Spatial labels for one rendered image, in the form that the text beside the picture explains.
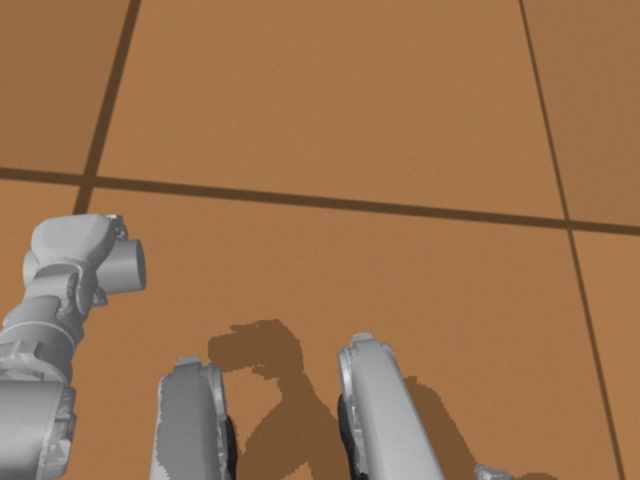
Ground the can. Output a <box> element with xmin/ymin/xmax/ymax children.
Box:
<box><xmin>23</xmin><ymin>239</ymin><xmax>146</xmax><ymax>295</ymax></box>

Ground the right robot foot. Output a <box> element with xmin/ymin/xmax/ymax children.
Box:
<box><xmin>338</xmin><ymin>394</ymin><xmax>369</xmax><ymax>480</ymax></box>

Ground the left robot arm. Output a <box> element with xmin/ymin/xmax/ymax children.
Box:
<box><xmin>0</xmin><ymin>258</ymin><xmax>97</xmax><ymax>480</ymax></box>

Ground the left robot hand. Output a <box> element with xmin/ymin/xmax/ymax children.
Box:
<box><xmin>31</xmin><ymin>213</ymin><xmax>128</xmax><ymax>307</ymax></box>

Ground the right robot hand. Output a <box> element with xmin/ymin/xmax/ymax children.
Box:
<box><xmin>474</xmin><ymin>464</ymin><xmax>516</xmax><ymax>480</ymax></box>

